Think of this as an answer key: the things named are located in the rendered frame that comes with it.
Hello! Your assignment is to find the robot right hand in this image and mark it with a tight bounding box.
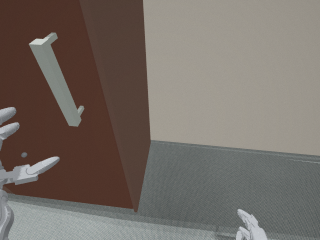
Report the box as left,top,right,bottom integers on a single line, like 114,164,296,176
236,209,268,240

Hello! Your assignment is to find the robot left hand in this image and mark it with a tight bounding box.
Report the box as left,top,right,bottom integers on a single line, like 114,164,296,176
0,107,60,190

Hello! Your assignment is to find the left robot forearm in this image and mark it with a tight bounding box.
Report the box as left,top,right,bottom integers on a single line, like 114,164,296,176
0,189,15,240

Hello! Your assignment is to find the handle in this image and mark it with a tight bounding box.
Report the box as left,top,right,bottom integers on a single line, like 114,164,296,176
29,32,84,127

